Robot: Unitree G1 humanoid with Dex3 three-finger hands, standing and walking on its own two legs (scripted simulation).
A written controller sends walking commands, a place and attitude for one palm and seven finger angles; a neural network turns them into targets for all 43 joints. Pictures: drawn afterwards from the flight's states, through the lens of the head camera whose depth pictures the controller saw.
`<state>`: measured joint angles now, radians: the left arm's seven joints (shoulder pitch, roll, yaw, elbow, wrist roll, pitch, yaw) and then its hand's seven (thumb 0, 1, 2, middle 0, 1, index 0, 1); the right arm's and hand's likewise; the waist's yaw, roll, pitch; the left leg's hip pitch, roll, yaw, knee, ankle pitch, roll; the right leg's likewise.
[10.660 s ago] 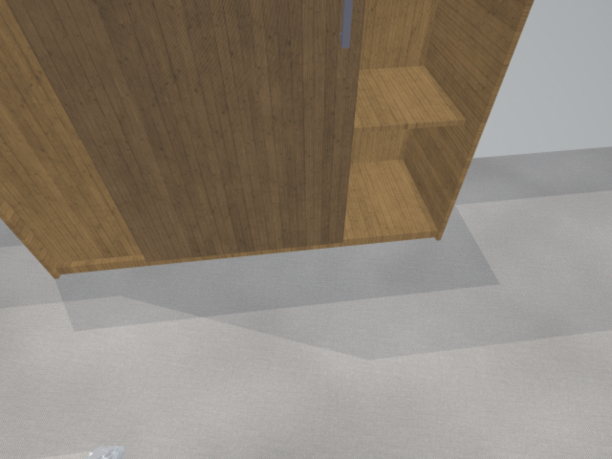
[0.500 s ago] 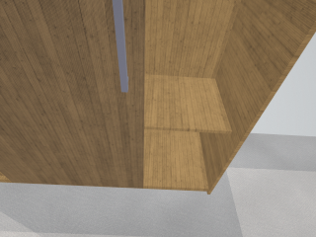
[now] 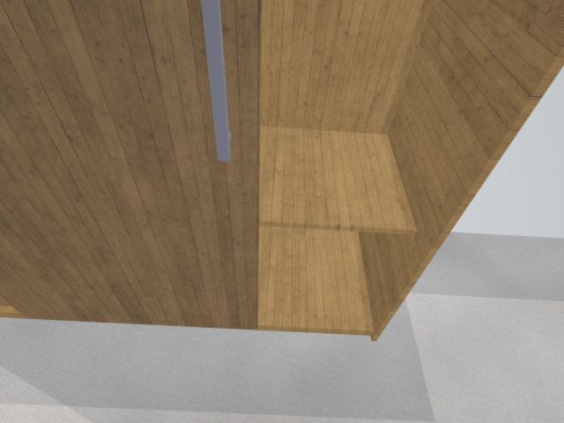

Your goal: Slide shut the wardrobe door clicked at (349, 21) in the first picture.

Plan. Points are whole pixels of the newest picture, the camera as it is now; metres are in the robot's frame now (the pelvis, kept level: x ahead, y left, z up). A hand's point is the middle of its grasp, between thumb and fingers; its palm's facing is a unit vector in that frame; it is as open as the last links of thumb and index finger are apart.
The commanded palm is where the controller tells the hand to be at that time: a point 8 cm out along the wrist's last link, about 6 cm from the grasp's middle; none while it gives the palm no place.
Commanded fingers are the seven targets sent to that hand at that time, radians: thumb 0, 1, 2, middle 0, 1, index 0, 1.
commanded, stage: look again from close up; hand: left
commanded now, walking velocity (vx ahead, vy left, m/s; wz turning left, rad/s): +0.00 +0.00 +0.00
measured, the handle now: (220, 80) +0.52 +0.14 +0.23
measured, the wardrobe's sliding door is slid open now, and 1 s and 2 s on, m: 0.42 0.42 0.42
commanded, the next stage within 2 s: none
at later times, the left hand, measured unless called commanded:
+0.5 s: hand out of the picture -0.01 +0.15 -0.18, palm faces +0.02 -0.99 -0.16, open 7.3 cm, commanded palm none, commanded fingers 0.00 0.90 0.90 -0.20 -0.30 -0.20 -0.30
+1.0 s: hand out of the picture -0.01 +0.14 -0.18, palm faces +0.03 -0.99 -0.15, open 7.3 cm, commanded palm none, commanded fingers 0.00 0.90 0.90 -0.20 -0.30 -0.20 -0.30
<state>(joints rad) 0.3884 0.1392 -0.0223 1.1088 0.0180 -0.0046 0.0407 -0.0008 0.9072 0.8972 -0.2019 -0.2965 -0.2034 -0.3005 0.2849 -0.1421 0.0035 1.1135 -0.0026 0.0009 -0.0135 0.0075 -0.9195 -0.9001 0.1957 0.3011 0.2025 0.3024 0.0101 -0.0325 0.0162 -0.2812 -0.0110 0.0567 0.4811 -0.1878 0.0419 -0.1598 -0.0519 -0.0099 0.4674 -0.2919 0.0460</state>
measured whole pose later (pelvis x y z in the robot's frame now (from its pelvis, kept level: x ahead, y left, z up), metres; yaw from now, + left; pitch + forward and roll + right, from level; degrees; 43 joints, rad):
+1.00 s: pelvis +0.02 -0.01 +0.00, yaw +0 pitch -1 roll +0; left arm 0.36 0.14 -0.01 1.11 0.01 -0.01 0.04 0.00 0.91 0.90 -0.20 -0.30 -0.20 -0.30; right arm 0.27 -0.15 0.01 1.13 0.00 -0.01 -0.02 0.01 -0.93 -0.90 0.20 0.30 0.20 0.30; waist 0.01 -0.03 0.02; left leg -0.24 0.01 0.05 0.47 -0.21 0.02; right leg -0.11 -0.03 -0.01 0.43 -0.30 0.03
